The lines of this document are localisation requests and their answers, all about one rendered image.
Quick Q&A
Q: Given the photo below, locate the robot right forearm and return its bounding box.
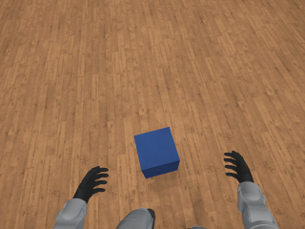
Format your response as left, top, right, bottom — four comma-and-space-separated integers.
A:
237, 181, 279, 229

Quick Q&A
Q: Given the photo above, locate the robot right hand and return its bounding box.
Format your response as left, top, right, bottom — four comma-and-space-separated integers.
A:
223, 151, 254, 183

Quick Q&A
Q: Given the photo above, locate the carton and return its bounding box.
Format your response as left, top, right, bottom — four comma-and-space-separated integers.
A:
133, 127, 180, 178

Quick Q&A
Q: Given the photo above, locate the left robot shin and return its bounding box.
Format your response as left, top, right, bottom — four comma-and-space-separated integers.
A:
139, 207, 150, 214

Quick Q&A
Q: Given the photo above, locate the robot left hand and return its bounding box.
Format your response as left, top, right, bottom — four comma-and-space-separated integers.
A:
73, 166, 109, 204

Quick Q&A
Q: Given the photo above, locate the robot left forearm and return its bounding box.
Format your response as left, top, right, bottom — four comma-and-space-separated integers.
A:
52, 198, 87, 229

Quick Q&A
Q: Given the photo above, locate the robot left thigh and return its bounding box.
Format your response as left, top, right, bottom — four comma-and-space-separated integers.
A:
115, 209, 153, 229

